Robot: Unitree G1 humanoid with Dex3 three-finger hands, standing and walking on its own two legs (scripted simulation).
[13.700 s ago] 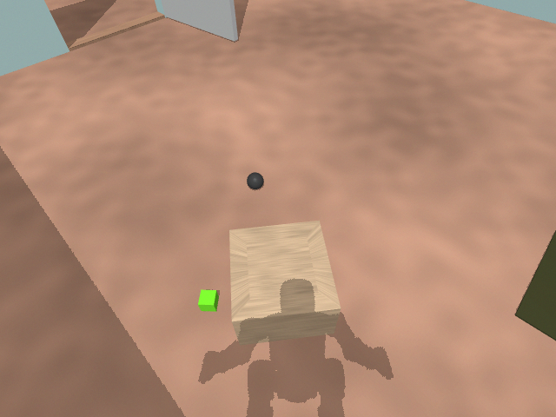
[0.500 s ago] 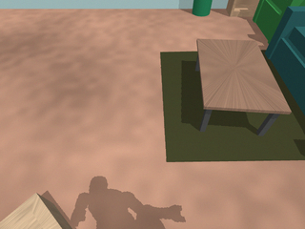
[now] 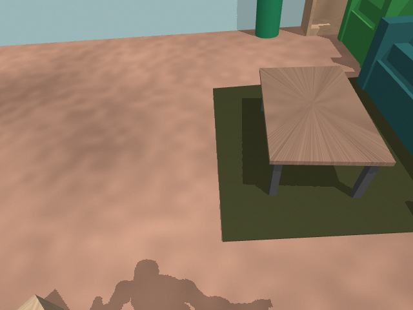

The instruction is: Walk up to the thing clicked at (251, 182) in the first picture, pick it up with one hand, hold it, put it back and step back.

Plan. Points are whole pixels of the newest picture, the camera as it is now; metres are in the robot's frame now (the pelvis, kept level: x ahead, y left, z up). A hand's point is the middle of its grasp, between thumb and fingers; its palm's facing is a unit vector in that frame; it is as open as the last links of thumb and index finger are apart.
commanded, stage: walk up
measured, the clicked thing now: out of the picture +0.41 +1.21 -0.72
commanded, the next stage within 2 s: none
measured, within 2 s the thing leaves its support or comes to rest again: neither
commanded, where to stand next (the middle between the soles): +1.34 +0.11 m, yaw +2 degrees
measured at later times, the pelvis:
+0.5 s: pelvis +0.25 +0.03 +0.00, yaw +5 degrees
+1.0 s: pelvis +0.52 +0.00 +0.01, yaw +3 degrees
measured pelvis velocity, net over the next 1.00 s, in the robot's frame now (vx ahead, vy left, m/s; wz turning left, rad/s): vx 0.52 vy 0.00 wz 0.06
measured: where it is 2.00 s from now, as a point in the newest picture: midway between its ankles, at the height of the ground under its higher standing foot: (204, 189)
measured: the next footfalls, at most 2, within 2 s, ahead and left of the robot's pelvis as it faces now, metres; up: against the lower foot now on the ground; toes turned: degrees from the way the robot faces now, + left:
left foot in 0.38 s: +0.35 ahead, +0.16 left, +0.00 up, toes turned +9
right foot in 0.82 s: +0.63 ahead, -0.11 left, +0.01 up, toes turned -2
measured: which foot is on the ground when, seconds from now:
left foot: up 0.00-0.36, down 0.38-0.84, up 0.86-1.00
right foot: down 0.00-0.44, up 0.46-0.80, down 0.82-1.00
